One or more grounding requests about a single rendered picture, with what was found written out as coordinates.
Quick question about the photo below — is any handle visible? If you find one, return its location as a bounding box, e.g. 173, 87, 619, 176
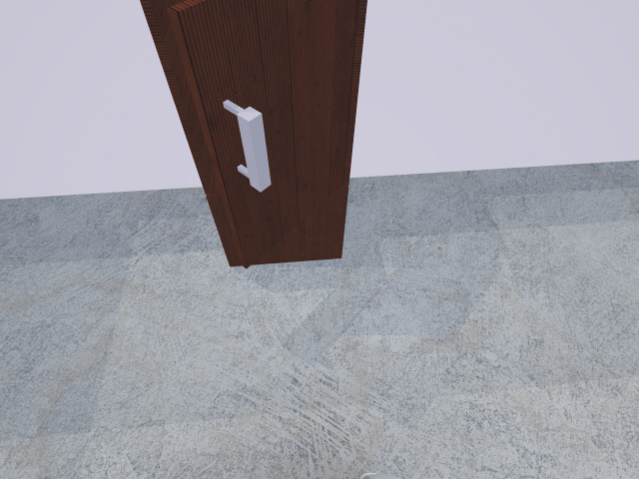
223, 100, 271, 192

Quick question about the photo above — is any cupboard door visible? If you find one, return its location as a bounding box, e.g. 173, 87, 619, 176
167, 0, 358, 268

